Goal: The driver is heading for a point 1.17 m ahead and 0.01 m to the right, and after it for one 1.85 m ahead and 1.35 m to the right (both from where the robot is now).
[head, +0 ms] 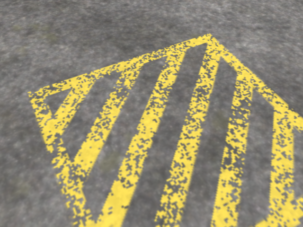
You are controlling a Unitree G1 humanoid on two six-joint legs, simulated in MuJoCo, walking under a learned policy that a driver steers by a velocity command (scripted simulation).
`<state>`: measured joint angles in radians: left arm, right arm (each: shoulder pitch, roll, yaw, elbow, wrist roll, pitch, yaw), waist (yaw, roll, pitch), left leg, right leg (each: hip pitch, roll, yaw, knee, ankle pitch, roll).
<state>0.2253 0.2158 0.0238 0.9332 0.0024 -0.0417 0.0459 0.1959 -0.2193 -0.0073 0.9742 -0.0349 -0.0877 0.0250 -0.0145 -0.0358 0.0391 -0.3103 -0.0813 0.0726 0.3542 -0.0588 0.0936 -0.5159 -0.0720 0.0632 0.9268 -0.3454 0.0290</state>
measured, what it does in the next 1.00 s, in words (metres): walks ahead: right foot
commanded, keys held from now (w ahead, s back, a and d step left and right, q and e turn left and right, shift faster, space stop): no key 0.38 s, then w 0.62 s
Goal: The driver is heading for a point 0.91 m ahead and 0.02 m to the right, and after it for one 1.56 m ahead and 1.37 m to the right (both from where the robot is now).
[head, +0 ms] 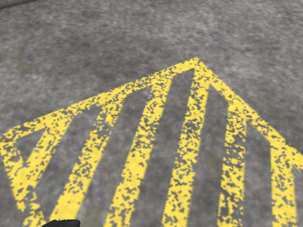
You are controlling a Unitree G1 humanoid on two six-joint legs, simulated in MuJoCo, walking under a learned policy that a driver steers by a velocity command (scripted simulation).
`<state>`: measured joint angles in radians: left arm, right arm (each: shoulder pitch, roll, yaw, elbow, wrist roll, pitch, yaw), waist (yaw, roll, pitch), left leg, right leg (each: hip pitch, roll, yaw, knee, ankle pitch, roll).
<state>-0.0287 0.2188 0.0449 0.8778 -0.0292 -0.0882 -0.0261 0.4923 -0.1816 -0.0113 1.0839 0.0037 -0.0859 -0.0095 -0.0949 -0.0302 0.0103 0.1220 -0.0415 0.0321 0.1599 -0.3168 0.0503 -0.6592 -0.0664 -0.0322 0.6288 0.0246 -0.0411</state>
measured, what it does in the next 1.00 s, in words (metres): walks ahead: right foot, then left foot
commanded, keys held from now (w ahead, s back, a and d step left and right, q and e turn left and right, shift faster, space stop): w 1.00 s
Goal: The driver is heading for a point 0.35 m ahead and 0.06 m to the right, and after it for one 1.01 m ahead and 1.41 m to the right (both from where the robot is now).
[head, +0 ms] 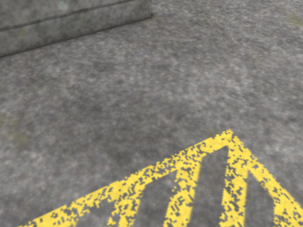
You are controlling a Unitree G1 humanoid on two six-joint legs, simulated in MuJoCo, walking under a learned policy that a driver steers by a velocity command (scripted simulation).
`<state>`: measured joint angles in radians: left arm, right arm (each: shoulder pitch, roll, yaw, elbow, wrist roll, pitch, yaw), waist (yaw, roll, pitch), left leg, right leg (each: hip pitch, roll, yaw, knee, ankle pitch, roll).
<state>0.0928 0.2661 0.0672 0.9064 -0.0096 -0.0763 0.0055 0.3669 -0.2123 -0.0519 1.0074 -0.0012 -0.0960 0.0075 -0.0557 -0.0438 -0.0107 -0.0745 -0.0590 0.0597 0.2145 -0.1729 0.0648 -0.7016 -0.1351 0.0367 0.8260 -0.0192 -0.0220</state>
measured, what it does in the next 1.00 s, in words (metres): walks ahead, turning right: right foot, then left foot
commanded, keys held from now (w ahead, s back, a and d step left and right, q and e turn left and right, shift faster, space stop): w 0.18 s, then w+e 0.04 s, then e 0.78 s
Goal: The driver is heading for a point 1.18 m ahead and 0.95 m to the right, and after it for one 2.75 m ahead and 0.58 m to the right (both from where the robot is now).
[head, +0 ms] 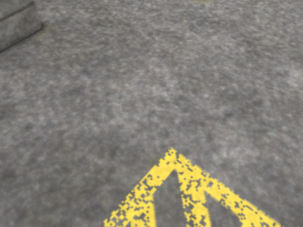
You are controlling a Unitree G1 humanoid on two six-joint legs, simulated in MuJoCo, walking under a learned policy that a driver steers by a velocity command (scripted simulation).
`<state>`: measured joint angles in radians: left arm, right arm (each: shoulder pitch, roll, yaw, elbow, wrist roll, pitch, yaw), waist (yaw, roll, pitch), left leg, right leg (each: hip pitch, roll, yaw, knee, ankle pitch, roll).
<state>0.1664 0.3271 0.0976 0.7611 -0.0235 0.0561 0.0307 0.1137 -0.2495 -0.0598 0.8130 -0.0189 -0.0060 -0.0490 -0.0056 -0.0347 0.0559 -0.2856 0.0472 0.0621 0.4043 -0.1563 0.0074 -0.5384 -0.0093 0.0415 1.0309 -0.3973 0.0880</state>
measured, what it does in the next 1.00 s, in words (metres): walks ahead, turning right: right foot, then left foot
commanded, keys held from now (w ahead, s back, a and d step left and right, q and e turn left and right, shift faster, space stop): e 0.08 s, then w+e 0.92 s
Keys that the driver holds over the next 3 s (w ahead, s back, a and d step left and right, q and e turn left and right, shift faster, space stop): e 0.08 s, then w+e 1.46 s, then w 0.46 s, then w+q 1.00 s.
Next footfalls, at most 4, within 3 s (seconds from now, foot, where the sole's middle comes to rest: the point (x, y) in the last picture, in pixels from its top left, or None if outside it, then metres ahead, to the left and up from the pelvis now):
0.18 right None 0.03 -0.15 -0.78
0.68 left None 0.38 -0.02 -0.78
1.16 right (245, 215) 0.49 -0.41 -0.78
1.64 left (244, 148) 0.83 -0.48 -0.78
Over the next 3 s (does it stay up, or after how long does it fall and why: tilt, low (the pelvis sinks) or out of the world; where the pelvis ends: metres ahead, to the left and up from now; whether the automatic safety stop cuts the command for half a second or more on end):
stays up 1.10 -0.96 0.00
